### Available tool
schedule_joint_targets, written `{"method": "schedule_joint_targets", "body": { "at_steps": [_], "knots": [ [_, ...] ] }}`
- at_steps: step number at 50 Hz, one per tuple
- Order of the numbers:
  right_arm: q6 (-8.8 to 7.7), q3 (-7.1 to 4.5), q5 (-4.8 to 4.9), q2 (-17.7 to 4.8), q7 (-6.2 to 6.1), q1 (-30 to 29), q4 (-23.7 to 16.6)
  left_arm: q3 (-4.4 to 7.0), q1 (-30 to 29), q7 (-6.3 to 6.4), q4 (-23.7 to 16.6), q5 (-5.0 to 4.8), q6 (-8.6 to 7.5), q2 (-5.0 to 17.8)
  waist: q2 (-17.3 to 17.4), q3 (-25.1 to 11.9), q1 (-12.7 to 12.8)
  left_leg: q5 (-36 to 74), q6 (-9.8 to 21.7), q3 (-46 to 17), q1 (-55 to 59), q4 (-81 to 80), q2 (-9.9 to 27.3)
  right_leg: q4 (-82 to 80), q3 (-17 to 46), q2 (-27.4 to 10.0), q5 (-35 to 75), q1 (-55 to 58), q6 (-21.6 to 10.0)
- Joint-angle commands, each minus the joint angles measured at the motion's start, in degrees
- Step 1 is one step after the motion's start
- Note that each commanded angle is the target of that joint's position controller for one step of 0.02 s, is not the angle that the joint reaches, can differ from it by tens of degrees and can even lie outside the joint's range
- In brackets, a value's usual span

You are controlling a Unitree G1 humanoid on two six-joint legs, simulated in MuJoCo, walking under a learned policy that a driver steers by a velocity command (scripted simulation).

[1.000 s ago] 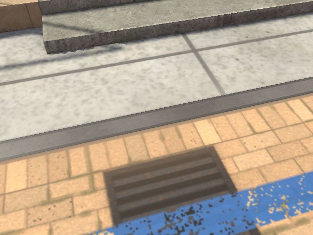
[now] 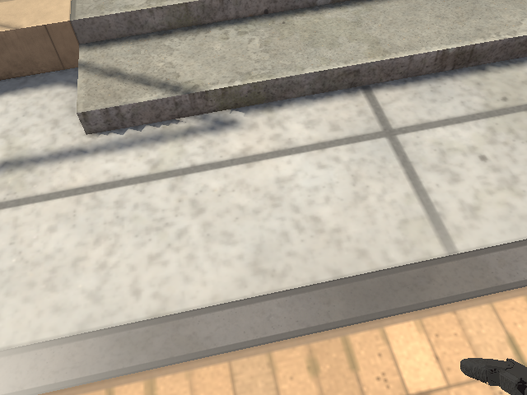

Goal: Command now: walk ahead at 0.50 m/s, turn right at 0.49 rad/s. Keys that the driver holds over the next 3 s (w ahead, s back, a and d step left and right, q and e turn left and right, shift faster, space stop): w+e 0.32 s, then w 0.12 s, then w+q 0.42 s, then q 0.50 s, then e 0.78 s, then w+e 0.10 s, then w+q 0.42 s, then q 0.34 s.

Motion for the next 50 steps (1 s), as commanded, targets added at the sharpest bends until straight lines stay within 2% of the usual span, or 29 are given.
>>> {"method": "schedule_joint_targets", "body": {
  "at_steps": [1, 5, 7, 8, 9, 10, 11, 12, 13, 14, 15, 16, 18, 21, 23, 25, 28, 30, 31, 32, 33, 34, 35, 37, 38, 40, 45, 48, 50],
  "knots": [
    [-1.20, -0.65, 0.73, -3.0, 0.61, -6.8, -4.8, 2.79, 0.6, 0.66, -3.3, -0.52, -0.25, 9.7, -7.4, -2.7, 0.1, 6.2, -0.4, 2.6, 6.5, -7.6, -3.8, -3.7, 11.1, -11.7, 14.6, -0.5, -6.8],
    [-2.37, -1.51, 1.29, -4.9, 1.54, -9.0, -5.7, 3.21, 1.6, 1.10, -3.2, -0.59, 0.74, 9.7, -7.8, -2.1, -0.1, 1.8, 1.3, 1.0, 9.9, -14.0, -4.9, 0.8, 17.5, -13.2, 10.9, 4.3, -6.2],
    [-2.96, -2.52, 1.36, -6.3, 1.35, -3.4, -4.4, 3.28, -0.7, 1.20, -4.2, -0.56, 1.02, 9.2, -8.9, -3.8, -3.6, 0.8, 3.4, 2.0, 19.0, -18.1, -5.0, 5.6, 18.2, -11.7, 15.1, 3.6, -4.7],
    [-3.11, -3.42, 0.73, -8.2, 0.96, 2.7, -3.3, 2.79, -2.4, 0.93, -5.2, -0.25, 0.78, 7.6, -8.1, -8.1, -6.8, 1.3, 5.7, 0.3, 30.0, -17.5, -1.5, 13.0, 15.8, -9.3, 17.3, 0.0, -2.9],
    [-2.90, -4.42, -0.05, -11.7, 0.40, 12.5, -2.5, 1.73, -2.9, 0.66, -6.8, 0.76, 0.41, 4.5, -1.5, -16.1, -10.6, 0.0, 9.9, -9.7, 45.9, -15.7, 8.9, 28.8, 10.3, -5.5, 6.5, -8.8, -0.7],
    [-2.20, -4.96, -0.36, -14.6, 0.62, 16.3, -0.3, 0.71, 6.0, 0.67, -7.7, -0.53, 0.00, 2.2, 17.0, -21.1, -6.7, -7.0, 20.0, -33.9, 61.1, -18.8, 21.3, 44.2, 4.4, 0.8, -22.9, -28.1, 2.6],
    [-1.72, -4.16, 0.90, -9.8, 0.63, 15.6, -0.9, 1.57, 6.1, 0.84, -6.1, -1.24, 0.03, 7.8, 12.1, -16.9, -7.7, -19.1, 19.8, -37.6, 58.2, -21.0, 21.9, 51.9, 4.1, -4.6, -21.4, -35.3, 3.6],
    [-1.30, -3.22, 0.97, -6.3, 0.33, 13.4, -1.6, 2.30, -0.1, 0.78, -6.7, -0.72, 0.41, 10.5, 6.1, -9.7, -9.2, -19.1, 17.1, -28.8, 51.4, -22.1, 18.8, 54.2, 2.9, -6.3, -15.4, -36.9, 4.2],
    [-0.87, -2.68, 0.55, -5.6, 0.33, 10.7, -1.7, 2.41, -3.6, 0.76, -7.5, 0.07, 0.68, 10.0, 2.0, -5.3, -8.1, -13.4, 15.2, -21.9, 43.9, -23.5, 16.1, 53.4, 1.1, -8.1, -11.1, -35.3, 4.6],
    [-0.59, -2.34, 0.34, -4.8, 0.41, 9.1, -1.2, 2.51, -5.8, 0.49, -8.6, 0.67, 0.69, 9.2, 1.9, -2.2, -7.0, -8.8, 14.5, -17.4, 38.5, -25.1, 14.0, 51.4, 0.6, -9.5, -8.6, -34.4, 4.8],
    [-0.56, -1.96, -0.10, -4.2, 0.41, 8.4, -0.8, 2.46, -5.9, 0.05, -9.0, 0.39, 0.85, 8.1, 3.0, -1.0, -5.7, -5.7, 13.6, -13.1, 34.5, -26.7, 12.2, 50.2, 0.2, -10.8, -7.3, -32.1, 4.7],
    [-0.70, -1.95, -0.11, -4.1, 0.50, 8.1, -0.2, 2.20, -5.5, -0.23, -9.2, -0.03, 1.05, 6.8, 4.3, -0.6, -4.9, -4.1, 13.4, -10.3, 32.2, -28.1, 11.4, 49.1, -0.6, -11.4, -6.7, -30.9, 4.7],
    [-1.20, -2.24, 0.20, -5.2, 0.82, 9.2, 1.6, 1.49, -6.7, -0.43, -9.7, 0.21, 1.19, 4.8, 3.9, -0.1, -4.5, 0.0, 14.7, -7.0, 29.9, -30.1, 11.1, 45.6, -1.2, -11.7, -5.3, -30.5, 5.3],
    [-1.24, -2.78, 0.40, -7.6, 0.93, 9.7, 3.6, 0.56, -10.0, -0.76, -10.1, 0.67, 0.75, 3.7, 2.3, -0.3, -4.5, 5.6, 15.2, -1.7, 29.8, -31.2, 10.7, 35.7, -1.8, -12.0, 1.4, -29.5, 5.7],
    [-0.83, -2.81, 1.22, -8.6, 0.96, 10.1, 4.7, -0.09, -14.0, -1.34, -10.7, 0.85, 0.12, 3.2, 1.9, 0.3, -5.5, 7.1, 14.4, 1.3, 28.8, -31.1, 9.2, 27.2, -4.1, -11.9, 7.2, -26.4, 5.4],
    [-0.27, -2.86, 2.24, -9.8, 1.16, 12.5, 5.8, -0.43, -18.4, -1.85, -11.7, 0.80, -0.57, 3.0, 1.8, 0.8, -7.1, 6.5, 13.9, 2.0, 28.1, -30.3, 8.4, 20.3, -6.2, -10.5, 10.1, -22.4, 5.4],
    [0.58, -3.14, 2.80, -11.9, 1.28, 15.9, 7.3, 0.05, -22.1, -2.47, -13.3, 0.13, -1.30, 4.9, 3.0, 1.3, -7.8, 5.6, 13.3, -1.2, 31.5, -27.5, 10.7, 13.7, -6.7, -8.8, 7.3, -19.5, 4.7],
    [1.23, -3.18, 2.99, -12.7, 1.08, 15.9, 7.9, 0.92, -18.6, -2.46, -12.7, 0.17, -1.70, 6.5, 3.6, -0.1, -4.8, 7.8, 11.8, -2.1, 32.2, -23.1, 11.1, 8.5, -7.6, -7.2, 6.5, -12.2, 3.4],
    [1.33, -2.77, 2.91, -11.8, 0.99, 16.2, 8.1, 2.04, -13.0, -2.01, -10.9, 0.57, -1.71, 8.5, 3.1, -3.3, -2.0, 13.9, 10.3, -0.5, 30.6, -16.8, 8.8, 6.7, -8.4, -6.0, 6.7, -2.7, 2.1],
    [1.06, -1.79, 2.23, -9.3, 0.98, 16.0, 7.7, 3.39, -4.5, -1.31, -9.4, 1.33, -1.70, 11.7, 1.7, -9.3, 2.2, 11.1, 7.9, 2.2, 24.2, -4.8, 5.6, 8.2, -4.5, -10.5, 8.9, 11.2, -0.3],
    [0.18, 0.19, 1.07, -3.2, 1.09, 19.5, 5.6, 4.65, 3.2, -0.46, -9.0, 2.99, -1.26, 17.7, -11.3, -19.2, 3.3, -11.6, 3.3, 6.9, 3.7, 17.9, -1.3, 8.6, 15.8, -27.3, 9.3, 33.5, -7.4],
    [-0.50, 0.07, 2.24, -4.7, 0.99, 21.1, 5.9, 4.16, 5.6, -0.78, -8.0, 2.64, -1.00, 15.7, -16.7, -24.9, 3.9, -30.5, 2.8, 0.5, -3.9, 29.0, -3.4, 1.3, 32.0, -32.2, 1.7, 34.3, -12.3],
    [-0.29, -1.51, 3.46, -9.4, 0.89, 17.9, 5.8, 2.95, 2.9, -0.94, -7.7, 2.05, -0.97, 11.9, -11.5, -16.4, 3.5, -27.3, 3.0, -1.0, -8.4, 33.9, -0.5, 0.0, 25.1, -29.7, -2.7, 28.1, -10.2],
    [0.70, -1.61, 2.57, -8.5, 0.51, 13.0, 4.7, 1.34, -4.7, -1.23, -7.3, 1.42, -1.28, 7.3, -8.6, -6.1, 0.0, -18.7, 3.1, 1.4, -7.0, 30.7, 3.4, -4.0, 12.1, -24.5, -1.6, 13.5, -7.1],
    [1.54, -1.89, 2.15, -7.9, 0.36, 13.3, 4.9, 0.98, -7.5, -1.42, -7.1, 1.61, -1.76, 5.9, -9.5, -3.3, -2.0, -15.8, 2.9, 0.9, -3.9, 28.3, 4.7, -6.6, 7.9, -22.8, 0.9, 7.6, -6.2],
    [2.99, -1.60, 2.34, -5.3, 0.41, 14.8, 5.2, 1.27, -9.8, -1.42, -6.2, 1.94, -2.78, 5.6, -9.0, -1.4, -4.3, -12.0, 2.4, 0.9, 0.1, 27.1, 5.1, -10.3, 2.4, -22.0, 5.6, 2.1, -5.9],
    [3.80, -1.35, 1.52, -3.7, 0.90, 9.2, 2.7, 2.29, -10.0, -0.05, -3.4, 2.28, -3.18, 7.6, -5.4, 1.9, -4.8, -0.6, 1.5, 1.0, -1.3, 14.1, 4.4, -11.0, -9.9, -21.0, 21.0, 2.3, -5.1],
    [3.60, -0.74, 0.84, -2.6, 2.32, 3.9, 0.4, 2.99, -9.7, 1.03, -2.6, 1.72, -2.26, 10.0, -5.6, 2.1, -3.0, 5.9, 1.9, 5.5, 4.8, 2.8, 2.8, -8.6, -15.8, -20.0, 27.8, 1.4, -3.6],
    [3.97, -1.16, 1.01, -3.7, 3.18, 2.3, -1.2, 3.49, -8.9, 1.37, -1.9, 0.83, -1.60, 11.3, -6.1, 1.1, -2.7, 4.8, 2.8, 6.2, 6.4, -0.6, 2.3, -6.3, -16.3, -21.3, 29.4, 4.3, -2.8]
  ]
}}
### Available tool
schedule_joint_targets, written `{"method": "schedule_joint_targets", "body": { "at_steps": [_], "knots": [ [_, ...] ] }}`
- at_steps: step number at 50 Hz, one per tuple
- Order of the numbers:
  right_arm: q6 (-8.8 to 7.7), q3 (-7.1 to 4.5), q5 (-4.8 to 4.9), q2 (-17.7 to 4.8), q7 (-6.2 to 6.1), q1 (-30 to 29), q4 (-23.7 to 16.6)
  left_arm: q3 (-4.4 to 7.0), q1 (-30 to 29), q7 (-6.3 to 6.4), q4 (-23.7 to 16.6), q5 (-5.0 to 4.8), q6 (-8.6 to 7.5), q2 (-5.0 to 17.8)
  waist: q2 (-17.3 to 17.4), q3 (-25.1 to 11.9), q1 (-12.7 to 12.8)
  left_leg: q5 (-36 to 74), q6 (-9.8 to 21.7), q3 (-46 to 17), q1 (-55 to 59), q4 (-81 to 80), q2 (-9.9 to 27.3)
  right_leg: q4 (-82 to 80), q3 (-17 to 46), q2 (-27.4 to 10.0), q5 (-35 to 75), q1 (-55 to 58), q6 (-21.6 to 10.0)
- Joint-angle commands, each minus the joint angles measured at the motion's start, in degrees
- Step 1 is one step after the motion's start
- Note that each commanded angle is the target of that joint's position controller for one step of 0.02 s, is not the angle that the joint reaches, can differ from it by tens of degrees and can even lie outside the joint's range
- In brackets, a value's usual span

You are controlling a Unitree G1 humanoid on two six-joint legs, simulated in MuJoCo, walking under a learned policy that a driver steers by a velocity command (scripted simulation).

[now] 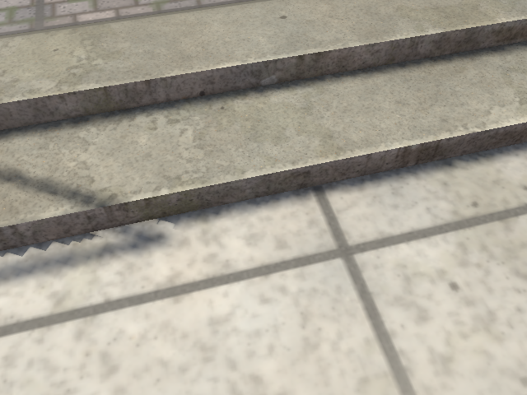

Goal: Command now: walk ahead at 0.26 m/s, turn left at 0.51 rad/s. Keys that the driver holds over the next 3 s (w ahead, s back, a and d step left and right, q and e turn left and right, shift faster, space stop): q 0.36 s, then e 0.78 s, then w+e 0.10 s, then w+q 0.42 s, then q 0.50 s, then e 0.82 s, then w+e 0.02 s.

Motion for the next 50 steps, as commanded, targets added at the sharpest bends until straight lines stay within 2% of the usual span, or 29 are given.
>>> {"method": "schedule_joint_targets", "body": {
  "at_steps": [1, 3, 5, 6, 7, 8, 9, 10, 11, 12, 14, 18, 20, 25, 27, 28, 29, 30, 31, 32, 35, 38, 40, 41, 43, 44, 45, 47, 50],
  "knots": [
    [0.01, -0.62, -0.13, -2.7, 1.34, -1.5, -5.2, 2.55, -5.5, 0.86, -4.3, -1.36, -0.13, 10.3, -7.3, -0.7, -2.6, -0.1, 1.4, 2.0, 7.2, -5.2, -0.8, -0.6, 2.5, -15.5, 33.1, -2.8, -7.5],
    [0.41, -1.65, -0.51, -4.7, 1.65, 0.6, -5.7, 3.15, -6.6, 1.12, -4.3, -2.54, 0.59, 11.5, -7.9, -2.4, -4.4, -5.5, 3.4, 4.1, 10.9, -7.5, -3.1, 6.1, 2.1, -15.9, 39.5, -0.6, -6.2],
    [0.41, -4.13, -0.68, -9.2, 0.92, 11.4, -3.1, 2.81, -6.1, 1.07, -4.4, -2.89, 1.17, 10.1, -3.7, -8.1, -9.4, 1.2, 6.7, 5.8, 26.3, -15.4, -8.0, 24.5, -0.2, -10.9, 38.5, -3.4, -2.5],
    [0.62, -5.59, -0.63, -15.5, -0.65, 14.5, -3.4, 1.57, -3.0, 0.78, -5.5, 0.08, 1.09, 6.8, 8.7, -11.8, -8.9, 29.4, 10.9, -9.0, 39.7, -14.8, 2.7, 43.3, -0.9, -6.3, 9.8, -17.5, 1.9],
    [0.20, -4.98, -1.81, -18.7, -0.87, 10.6, -6.3, -0.06, 3.1, 0.21, -6.8, 1.76, 0.76, 3.0, 15.4, -20.5, -2.9, 41.5, 24.3, -34.2, 51.5, -15.6, 15.7, 61.8, 8.1, 3.6, -28.6, -33.1, 5.3],
    [0.12, -4.27, -1.35, -14.9, -0.08, 10.4, -7.6, 0.60, 0.7, -0.28, -6.0, -0.29, 0.81, 7.7, 6.2, -26.5, -7.0, 27.2, 24.7, -34.0, 50.5, -20.3, 15.4, 65.5, 17.2, 1.5, -24.9, -34.8, 4.4],
    [-0.19, -3.54, -0.69, -12.2, 0.07, 7.3, -7.9, 0.82, -4.1, -0.14, -7.2, -1.56, 1.13, 8.8, 3.5, -19.6, -6.5, 16.7, 21.8, -28.2, 45.2, -21.7, 12.5, 63.7, 16.5, -0.1, -19.3, -38.2, 3.2],
    [0.03, -2.93, 0.44, -9.8, -0.26, 4.7, -7.8, 0.80, -5.9, 0.70, -6.8, -0.76, 1.62, 8.1, -0.5, -14.0, -5.2, 8.9, 18.1, -23.7, 38.4, -22.7, 9.3, 59.3, 16.1, -2.3, -14.7, -38.8, 3.1],
    [0.46, -2.40, 0.69, -8.4, -0.73, 2.5, -8.0, 1.04, -7.0, 1.52, -6.9, 0.15, 2.32, 8.6, -0.2, -10.8, -4.0, 5.3, 16.0, -21.2, 31.5, -23.9, 7.2, 55.1, 16.4, -3.5, -11.7, -36.6, 3.1],
    [0.79, -2.26, -0.06, -8.2, -1.11, 1.3, -8.6, 1.27, -6.8, 1.67, -7.1, 0.31, 3.00, 8.8, 1.4, -9.7, -2.6, 4.3, 15.1, -19.8, 26.2, -25.1, 5.6, 53.2, 16.3, -3.4, -9.6, -32.8, 2.9],
    [0.87, -2.51, -1.20, -8.9, -1.70, 0.6, -9.1, 1.04, -5.7, 1.77, -6.9, 0.61, 3.46, 7.4, 2.9, -10.5, -1.7, 7.4, 15.0, -18.4, 22.6, -25.5, 4.1, 50.4, 15.8, -2.0, -7.4, -29.8, 3.2],
    [1.52, -2.87, -0.40, -9.8, -3.15, 1.8, -9.1, 0.39, -8.2, 2.15, -7.4, 0.56, 3.83, 6.0, 2.7, -11.4, -2.8, 0.9, 14.3, -19.8, 23.3, -25.1, 3.0, 41.8, 17.1, -0.8, -4.2, -30.8, 4.5],
    [1.96, -2.21, -0.70, -8.3, -3.57, 0.6, -9.5, 0.15, -7.9, 1.96, -6.8, 0.16, 4.18, 5.8, 3.6, -11.5, -3.0, -5.9, 13.3, -18.8, 23.0, -25.1, 2.9, 38.5, 16.8, -1.8, -1.7, -29.6, 4.9],
    [1.85, 0.32, -2.38, -3.1, -2.44, 1.5, -6.9, -0.97, -8.5, 0.69, -6.6, -0.03, 3.78, 3.8, 5.2, -9.4, -4.7, -12.4, 12.6, -16.7, 19.1, -24.8, 3.2, 26.5, 14.9, -3.3, -1.6, -17.4, 3.7],
    [1.62, 0.88, -2.24, -2.9, -1.90, 1.3, -5.6, -1.15, -7.2, -0.08, -6.0, -0.03, 3.33, 3.3, 4.5, -7.0, -3.3, -15.6, 10.6, -15.3, 17.6, -23.2, 2.1, 15.2, 12.8, -1.7, 2.8, -11.0, 2.0],
    [1.28, 1.04, -2.16, -2.7, -1.81, 3.5, -4.6, -1.06, -7.9, -0.29, -6.5, 0.64, 3.24, 4.5, 3.0, -5.6, -3.6, -16.7, 8.0, -14.5, 17.8, -22.0, 0.6, 10.7, 14.3, -2.4, 7.0, -9.5, 0.8],
    [0.89, 0.76, -2.58, -3.6, -2.01, 5.3, -4.5, -0.47, -9.1, -0.16, -7.8, 1.24, 3.17, 8.6, -1.9, -4.6, -5.9, -18.3, 5.4, -12.1, 17.5, -17.5, -2.5, 10.2, 19.7, -6.9, 16.8, -9.7, -1.1],
    [0.59, 0.26, -2.42, -4.2, -2.08, 7.4, -4.6, 0.55, -10.8, -0.16, -7.5, 0.74, 3.31, 11.8, -10.1, -3.7, -8.9, -18.2, 3.1, -5.8, 19.1, -16.3, -7.0, 9.6, 22.7, -8.2, 13.9, -13.7, -4.3],
    [0.60, 0.01, -2.63, -5.1, -2.46, 3.7, -4.9, 0.47, -10.4, -0.36, -7.7, 0.28, 3.33, 9.8, -11.8, -3.0, -6.7, -15.4, 1.4, -2.9, 23.2, -13.6, -7.9, 6.3, 25.5, -8.5, 6.4, -18.9, -5.8],
    [0.87, -0.36, -2.21, -5.2, -2.76, 1.4, -5.6, 0.01, -10.3, -0.43, -7.7, 0.23, 3.22, 8.2, -12.0, -2.6, -6.1, -13.8, 1.3, -2.3, 25.0, -12.5, -7.6, 5.0, 26.9, -8.6, 3.8, -20.5, -5.5],
    [1.82, -0.71, -1.94, -3.7, -3.14, 0.7, -6.2, 0.59, -9.6, -0.05, -8.6, -0.43, 3.10, 9.2, -12.5, -2.8, -5.2, -12.3, 2.1, -1.1, 25.0, -11.4, -7.3, 6.6, 28.4, -7.9, 5.5, -19.6, -5.2],
    [1.64, -1.27, -1.58, -2.8, -2.90, 1.0, -6.6, 1.00, -8.3, 0.53, -10.0, -0.88, 3.86, 9.2, -9.3, -4.3, -4.3, -11.4, 2.9, -0.8, 25.6, -11.9, -6.4, 10.1, 28.8, -6.1, 6.8, -19.6, -5.3],
    [1.62, -1.93, -1.49, -3.4, -2.80, 1.8, -6.6, 1.02, -8.3, 0.66, -11.4, -1.14, 4.35, 8.4, -4.5, -4.8, -3.9, -10.7, 4.5, -3.4, 27.1, -15.0, -3.7, 14.6, 26.3, -3.1, 5.4, -21.9, -3.9],
    [1.70, -2.29, -1.52, -4.2, -2.83, 2.7, -6.5, 0.87, -8.2, 0.63, -12.0, -1.24, 4.55, 7.7, -0.5, -5.1, -3.8, -9.9, 6.4, -6.8, 28.7, -17.8, -0.5, 18.6, 23.5, -0.9, 3.2, -24.3, -2.5],
    [1.48, -2.77, -1.59, -6.4, -3.11, 3.3, -6.7, 0.73, -6.9, 0.09, -12.7, -1.05, 4.89, 6.5, 9.5, -6.4, -3.2, -1.0, 14.4, -19.7, 31.9, -23.5, 12.8, 32.3, 16.1, 2.2, -9.6, -29.4, 0.3],
    [1.01, -2.51, -1.76, -6.0, -3.51, 3.9, -7.2, 1.33, -8.1, -0.25, -13.2, -0.92, 5.07, 8.1, 9.0, -6.8, -4.6, 6.8, 18.2, -23.0, 32.3, -24.1, 17.6, 43.3, 15.7, 0.6, -18.8, -32.0, 1.3],
    [0.60, -2.35, -1.85, -6.2, -3.88, 4.0, -7.4, 1.95, -8.6, -0.43, -13.3, -1.23, 5.41, 8.9, 4.8, -6.7, -4.6, 11.5, 19.4, -22.4, 32.2, -23.9, 18.8, 51.3, 16.5, -0.3, -20.8, -33.9, 1.9],
    [0.51, -2.64, -0.99, -7.4, -4.17, 0.5, -7.3, 1.33, -8.1, -0.48, -12.9, -1.67, 6.29, 6.7, 2.1, -5.2, -3.0, 9.6, 15.4, -13.8, 30.9, -23.8, 14.5, 48.5, 16.4, -3.0, -16.0, -33.7, 2.4],
    [1.73, -3.11, -0.78, -8.6, -4.07, -1.1, -6.8, 0.16, -9.2, -1.38, -13.8, -1.71, 6.56, 4.5, 5.6, -6.3, -3.9, 11.1, 12.2, -3.1, 27.8, -22.6, 9.3, 36.3, 11.0, -2.4, -11.1, -24.5, 2.4]
  ]
}}
Over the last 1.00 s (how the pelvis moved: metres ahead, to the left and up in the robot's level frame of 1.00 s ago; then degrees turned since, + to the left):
0.48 -0.08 -0.01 -3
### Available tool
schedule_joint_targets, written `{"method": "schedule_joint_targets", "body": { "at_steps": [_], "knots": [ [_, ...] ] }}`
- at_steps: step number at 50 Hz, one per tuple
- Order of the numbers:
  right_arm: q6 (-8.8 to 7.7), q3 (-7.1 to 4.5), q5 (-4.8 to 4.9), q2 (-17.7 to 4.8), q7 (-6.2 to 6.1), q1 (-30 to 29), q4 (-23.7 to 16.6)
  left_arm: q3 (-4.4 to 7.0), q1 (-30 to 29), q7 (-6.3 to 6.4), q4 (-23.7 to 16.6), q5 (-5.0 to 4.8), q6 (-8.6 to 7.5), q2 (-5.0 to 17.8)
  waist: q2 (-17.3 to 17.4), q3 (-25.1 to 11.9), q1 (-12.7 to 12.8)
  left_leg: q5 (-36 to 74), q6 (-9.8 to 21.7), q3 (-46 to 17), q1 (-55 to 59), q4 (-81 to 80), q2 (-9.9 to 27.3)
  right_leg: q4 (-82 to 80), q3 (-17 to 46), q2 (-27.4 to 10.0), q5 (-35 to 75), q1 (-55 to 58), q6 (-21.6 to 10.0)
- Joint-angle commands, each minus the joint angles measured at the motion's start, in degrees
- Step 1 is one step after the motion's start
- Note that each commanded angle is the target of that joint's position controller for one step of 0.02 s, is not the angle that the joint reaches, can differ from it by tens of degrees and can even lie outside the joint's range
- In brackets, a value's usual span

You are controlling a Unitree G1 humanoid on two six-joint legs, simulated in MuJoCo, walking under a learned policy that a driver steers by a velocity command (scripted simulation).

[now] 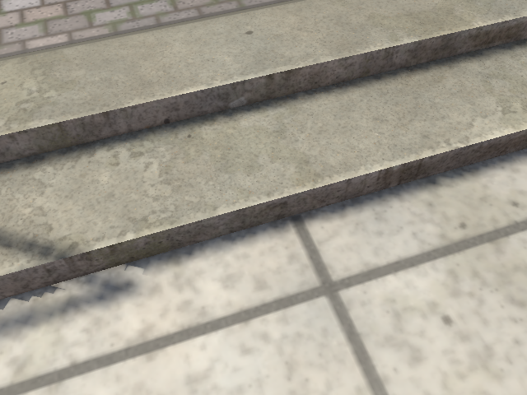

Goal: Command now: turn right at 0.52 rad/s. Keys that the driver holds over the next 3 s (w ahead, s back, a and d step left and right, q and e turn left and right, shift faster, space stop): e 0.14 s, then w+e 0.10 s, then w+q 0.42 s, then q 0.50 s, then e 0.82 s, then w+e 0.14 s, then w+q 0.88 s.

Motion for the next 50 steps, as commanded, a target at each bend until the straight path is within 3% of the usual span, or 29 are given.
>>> {"method": "schedule_joint_targets", "body": {
  "at_steps": [1, 4, 5, 6, 7, 8, 10, 11, 12, 15, 18, 24, 29, 33, 34, 35, 36, 37, 38, 39, 40, 41, 42, 43, 46, 50],
  "knots": [
    [0.02, -2.69, 0.48, -9.9, -0.25, -3.8, -4.0, 0.21, -0.2, -1.03, -4.9, -0.34, -0.37, 2.6, 9.7, -8.0, 0.3, 24.2, 11.3, -8.2, 7.1, -7.6, 13.1, -9.1, -2.3, -1.2, 3.0, 3.4, 0.0],
    [0.39, -2.61, 2.09, -9.6, -0.08, -2.6, -3.1, 1.26, 4.9, -1.58, -3.7, 0.02, -0.12, 4.0, 8.5, -9.6, 2.5, 16.7, 7.6, -4.8, 5.7, -1.2, 12.8, -26.3, -6.1, 2.4, 14.8, 13.5, -2.7],
    [0.32, -2.23, 1.89, -7.6, 0.16, 0.4, -1.9, 2.02, 6.1, -1.14, -3.6, 0.56, -0.15, 6.0, 2.7, -8.0, 2.2, 7.8, 3.3, -0.9, -0.4, 6.1, 10.2, -32.4, -1.3, 1.5, 21.5, 19.0, -4.8],
    [0.36, -1.09, -1.23, -3.9, 0.48, 1.2, -3.7, 3.71, 6.9, -0.13, -5.6, 0.92, -0.47, 14.0, -16.6, -6.9, 0.1, -19.6, -3.5, 4.2, -18.2, 25.5, 2.7, -35.1, 23.1, -15.3, 43.0, 27.4, -11.9],
    [-0.20, -1.44, -1.24, -6.1, 0.04, -5.8, -6.2, 3.32, 7.1, -0.77, -7.2, 3.27, -1.67, 15.0, -15.9, -9.7, 4.4, -26.7, -4.5, -5.8, -24.0, 36.4, -2.1, -37.2, 32.5, -22.2, 47.4, 23.1, -22.3],
    [-0.36, -1.94, -0.01, -7.8, -0.12, -7.3, -6.1, 2.92, 7.3, -1.00, -6.6, 3.49, -2.73, 13.0, -9.3, -9.4, 4.8, -22.0, -3.8, -8.6, -25.6, 39.9, -0.9, -38.9, 29.5, -18.9, 33.0, 23.0, -21.6],
    [-0.80, -2.51, 0.26, -8.4, -0.14, -6.1, -4.2, 1.93, 5.4, -0.31, -5.6, 0.73, -3.33, 9.2, -4.8, -6.6, 2.7, -10.5, -2.5, -9.5, -28.4, 35.9, 1.5, -41.5, 26.5, -13.4, 2.9, 22.8, -15.8],
    [-1.02, -2.61, 0.17, -8.5, 0.00, -6.0, -4.1, 1.38, 4.4, 0.11, -5.7, 0.34, -3.32, 8.4, -6.4, -5.0, 2.2, -6.5, -2.5, -9.6, -27.8, 34.0, 1.6, -43.5, 26.4, -12.1, -2.5, 21.0, -15.2],
    [-1.55, -2.55, 0.38, -8.1, 0.42, -6.0, -4.0, 1.02, 4.5, 0.50, -5.8, 0.65, -3.41, 7.9, -7.6, -4.3, 1.7, -3.3, -2.6, -9.2, -26.6, 33.1, 0.9, -45.0, 26.2, -11.0, -3.7, 19.9, -14.9],
    [-3.16, -1.90, 0.63, -6.7, 1.46, -4.5, -1.3, 0.14, 6.6, 1.11, -4.4, 1.53, -4.71, 5.6, -7.1, -5.7, 2.2, 4.7, -2.9, -7.6, -25.1, 25.4, 1.1, -46.6, 20.9, -10.1, 3.9, 24.1, -13.4],
    [-3.85, -1.10, 0.91, -5.5, 2.02, -7.0, -0.9, 0.40, 8.8, 0.95, -2.7, 1.39, -5.73, 6.7, -7.6, -4.0, 3.9, 8.0, -3.0, -6.8, -23.4, 16.9, 1.6, -47.9, 17.3, -10.3, 7.7, 25.1, -12.9],
    [-4.26, -0.41, 1.86, -6.0, 3.21, -8.8, -1.4, 1.01, 11.1, 0.30, 0.3, 1.32, -6.63, 8.4, -5.7, 0.3, 5.6, 8.9, -1.8, -7.4, -25.6, 10.7, 2.8, -50.7, 15.0, -14.0, 8.0, 27.2, -14.4],
    [-4.63, 0.66, 2.09, -4.8, 4.37, -11.0, -3.0, 1.33, 12.1, -0.17, 2.9, 1.14, -6.76, 8.4, -3.9, 2.2, 6.8, 8.2, -0.1, -6.8, -25.9, 7.2, 2.6, -49.9, 8.4, -14.5, 15.8, 29.9, -14.1],
    [-4.94, 1.18, 2.13, -4.9, 5.63, -12.2, -4.9, 1.85, 12.1, -0.26, 4.1, 0.39, -6.37, 9.6, -4.1, 2.1, 6.6, 5.2, 2.3, -3.8, -21.4, 4.8, 1.5, -47.0, 4.2, -14.9, 24.4, 30.3, -12.8],
    [-4.96, 0.87, 1.90, -5.7, 5.78, -10.9, -5.1, 1.93, 10.5, -0.09, 3.8, 0.34, -6.04, 10.2, -4.6, 1.4, 5.1, 4.1, 3.2, -2.3, -17.6, 3.6, 0.1, -43.5, 2.3, -14.1, 35.4, 29.7, -11.7],
    [-4.94, 0.11, 1.35, -7.0, 5.72, -7.2, -4.5, 2.03, 9.0, 0.32, 3.3, 0.18, -5.61, 10.8, -4.7, -1.7, 2.4, 4.9, 4.1, 0.1, -10.4, 1.9, -2.6, -36.6, -0.7, -12.3, 50.8, 28.7, -10.0],
    [-4.82, -1.31, 1.00, -9.4, 5.32, 0.1, -2.6, 1.79, 9.2, 0.85, 3.0, 0.11, -5.29, 10.3, -3.5, -6.9, -1.0, 8.1, 5.4, 1.3, 1.0, -0.4, -5.6, -26.0, -3.9, -9.5, 61.2, 26.2, -7.8],
    [-4.57, -2.78, 1.17, -13.0, 4.53, 8.4, -1.2, 1.08, 9.4, 1.34, 2.1, 0.94, -5.64, 8.8, -1.5, -12.2, -4.7, 15.5, 7.8, -5.0, 16.3, -0.5, -2.1, -12.6, -5.7, -7.0, 54.2, 16.1, -4.3],
    [-4.21, -4.07, 0.66, -20.8, 3.63, 12.1, -1.8, -1.08, 13.1, 0.90, -1.4, 3.52, -6.80, 2.8, 15.1, -19.1, -1.9, 26.5, 18.7, -34.3, 37.2, -1.3, 16.1, 12.2, -6.7, 3.5, 7.6, -8.3, 1.2],
    [-3.37, -3.10, -2.01, -16.7, 3.14, 16.4, -1.4, -0.65, 14.4, 0.80, 1.4, 4.12, -5.98, 5.2, 9.4, -28.8, -5.7, 48.7, 21.0, -42.3, 39.7, -3.8, 21.9, 22.2, 0.9, 4.9, -6.3, -9.1, -0.2],
    [-2.92, -2.76, -1.44, -14.9, 2.64, 13.7, -0.8, -0.63, 11.1, 0.61, 1.2, 3.06, -5.58, 5.8, 4.4, -22.6, -4.3, 55.1, 19.7, -31.2, 35.0, -2.0, 18.2, 23.6, 3.3, 1.1, -1.6, -10.6, -0.8],
    [-2.67, -1.78, -0.66, -11.7, 2.57, 10.0, -0.6, -1.28, 8.8, 0.32, 0.9, 2.73, -5.80, 5.0, 2.5, -14.8, -2.7, 53.8, 17.4, -25.7, 26.7, -3.5, 15.1, 19.7, 2.8, -1.0, 2.2, -10.7, -0.9],
    [-2.40, -0.96, -0.12, -9.6, 2.68, 7.3, -0.5, -1.27, 7.5, 0.18, 0.8, 3.21, -5.40, 5.1, 2.1, -10.0, -0.6, 49.8, 14.9, -23.0, 20.0, -5.6, 11.8, 15.6, 2.7, -2.4, 3.9, -9.0, -0.8],
    [-2.10, -0.48, 0.54, -8.6, 2.67, 5.0, -0.6, -1.21, 8.8, -0.02, 1.1, 3.99, -4.33, 5.6, 3.6, -8.3, 1.5, 47.4, 13.6, -20.9, 14.4, -7.4, 9.3, 12.4, 2.6, -2.9, 4.7, -5.4, -0.3],
    [-2.12, -0.87, 0.00, -10.8, 3.09, 3.6, -0.1, -1.45, 11.7, -0.29, 2.7, 3.62, -2.16, 5.2, 4.7, -8.1, 3.5, 47.6, 13.8, -18.9, 7.1, -9.2, 7.0, 6.9, 0.8, -1.4, 5.7, 0.2, 0.8],
    [-1.39, -1.30, -0.12, -11.4, 2.96, 5.2, 0.9, -1.81, 7.2, 0.28, 1.8, 3.29, -1.42, 4.7, 5.8, -7.5, 2.0, 37.2, 13.5, -21.2, 5.6, -10.2, 6.2, -1.0, 0.9, -0.8, 8.8, -0.3, 0.8]
  ]
}}
Over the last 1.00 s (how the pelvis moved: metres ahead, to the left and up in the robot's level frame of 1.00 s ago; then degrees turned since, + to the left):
0.16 -0.01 -0.01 1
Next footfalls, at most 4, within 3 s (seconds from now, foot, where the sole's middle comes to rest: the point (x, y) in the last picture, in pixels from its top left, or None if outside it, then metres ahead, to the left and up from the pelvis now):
0.10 right None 0.03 -0.13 -0.77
0.74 left None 0.32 0.09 -0.77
1.24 right None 0.42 -0.08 -0.77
1.70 left None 0.37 0.14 -0.77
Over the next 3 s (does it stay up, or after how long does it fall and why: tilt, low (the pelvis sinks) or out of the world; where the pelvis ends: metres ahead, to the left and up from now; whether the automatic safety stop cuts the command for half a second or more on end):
stays up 0.73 -0.05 0.01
